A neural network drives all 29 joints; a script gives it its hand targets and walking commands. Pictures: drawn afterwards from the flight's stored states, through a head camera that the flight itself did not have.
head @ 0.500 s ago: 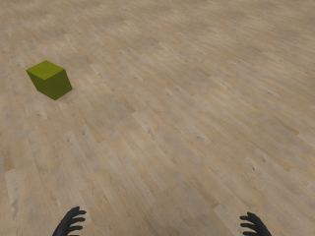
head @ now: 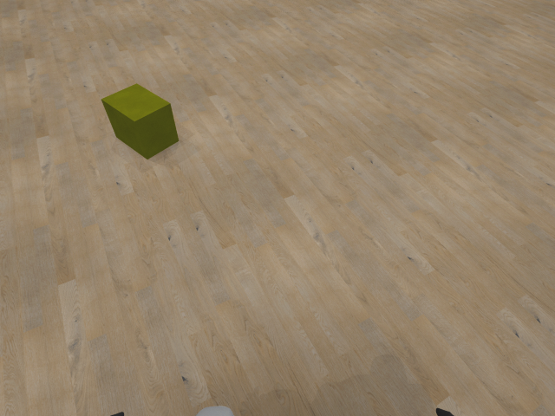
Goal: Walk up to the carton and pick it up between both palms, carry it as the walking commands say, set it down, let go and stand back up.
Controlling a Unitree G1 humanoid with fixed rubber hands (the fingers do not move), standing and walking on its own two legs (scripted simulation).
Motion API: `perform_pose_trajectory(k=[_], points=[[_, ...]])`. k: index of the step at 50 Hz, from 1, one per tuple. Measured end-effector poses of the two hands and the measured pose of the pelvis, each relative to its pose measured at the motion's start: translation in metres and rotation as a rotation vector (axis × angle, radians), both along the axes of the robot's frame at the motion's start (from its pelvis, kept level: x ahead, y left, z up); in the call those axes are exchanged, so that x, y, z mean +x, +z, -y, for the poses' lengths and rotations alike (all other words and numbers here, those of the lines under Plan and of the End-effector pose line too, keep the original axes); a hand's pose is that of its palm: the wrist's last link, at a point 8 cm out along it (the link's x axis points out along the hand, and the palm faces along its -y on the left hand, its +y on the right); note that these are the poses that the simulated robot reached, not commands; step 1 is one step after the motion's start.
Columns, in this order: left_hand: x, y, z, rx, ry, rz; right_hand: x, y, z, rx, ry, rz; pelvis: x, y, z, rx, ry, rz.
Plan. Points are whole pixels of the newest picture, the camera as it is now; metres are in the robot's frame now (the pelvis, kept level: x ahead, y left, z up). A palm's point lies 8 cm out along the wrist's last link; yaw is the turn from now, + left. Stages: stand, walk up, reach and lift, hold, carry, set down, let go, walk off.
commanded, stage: walk up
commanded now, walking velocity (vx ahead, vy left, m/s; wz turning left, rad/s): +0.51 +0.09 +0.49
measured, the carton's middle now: (142, 121) +1.55 +0.73 -0.61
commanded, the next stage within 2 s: none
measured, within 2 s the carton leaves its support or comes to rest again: neither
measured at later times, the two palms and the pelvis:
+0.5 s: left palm (85, 320) +0.27 +0.33 -0.08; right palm (389, 304) +0.32 -0.19 -0.09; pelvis +0.23 +0.05 +0.03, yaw +14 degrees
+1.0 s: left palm (39, 206) +0.51 +0.52 -0.08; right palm (286, 199) +0.56 -0.01 -0.08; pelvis +0.46 +0.23 +0.03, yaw +18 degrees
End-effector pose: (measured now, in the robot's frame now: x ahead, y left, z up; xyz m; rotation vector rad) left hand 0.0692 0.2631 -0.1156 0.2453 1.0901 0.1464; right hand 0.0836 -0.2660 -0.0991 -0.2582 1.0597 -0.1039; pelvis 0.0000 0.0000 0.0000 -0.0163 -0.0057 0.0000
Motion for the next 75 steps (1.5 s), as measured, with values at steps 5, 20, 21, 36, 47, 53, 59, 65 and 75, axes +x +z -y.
perform_pose_trajectory(k=[5,20,21,36,47,53,59,65,75], points=[[0.093,0.022,-0.017,-0.044,-0.034,0.117,-0.018,0.011,-0.029,-0.021,-0.056,-0.14,0.039,0.017,-0.023,-0.015,0.018,-0.016],[0.248,0.046,-0.051,-0.012,0.045,0.202,0.115,0.013,-0.046,-0.041,0.045,-0.284,0.179,0.027,-0.04,0.002,0.186,-0.098],[0.242,0.044,-0.054,-0.01,0.068,0.177,0.137,0.013,-0.049,-0.041,0.063,-0.262,0.19,0.028,-0.041,0.005,0.2,-0.098],[0.197,0.0,-0.138,-0.043,0.309,-0.162,0.446,0.004,-0.209,0.057,0.313,0.067,0.339,0.006,-0.148,0.009,0.266,-0.032],[0.401,0.019,-0.241,-0.036,0.257,0.101,0.458,0.011,-0.255,-0.042,0.234,-0.116,0.433,0.021,-0.222,-0.012,0.303,0.016],[0.472,0.039,-0.26,-0.027,0.27,0.154,0.5,0.021,-0.262,-0.055,0.248,-0.165,0.489,0.033,-0.233,-0.007,0.341,0.013],[0.529,0.037,-0.262,-0.009,0.286,0.12,0.565,0.009,-0.264,-0.039,0.272,-0.207,0.553,0.028,-0.231,0.011,0.361,-0.046],[0.529,0.043,-0.259,0.017,0.361,0.017,0.652,0.002,-0.289,0.013,0.324,-0.165,0.618,0.032,-0.241,0.034,0.397,-0.069],[0.491,0.048,-0.28,0.015,0.473,-0.208,0.785,0.002,-0.384,0.12,0.411,-0.049,0.692,0.033,-0.301,0.062,0.413,-0.044]])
